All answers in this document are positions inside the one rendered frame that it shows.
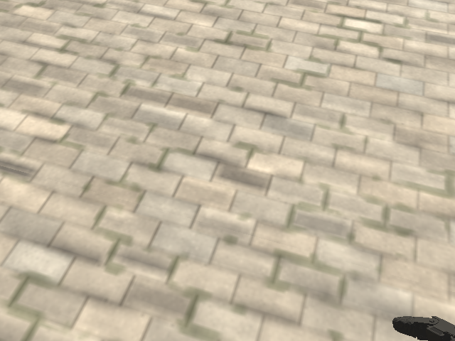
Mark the right robot hand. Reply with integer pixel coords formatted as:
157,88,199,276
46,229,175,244
392,316,455,341

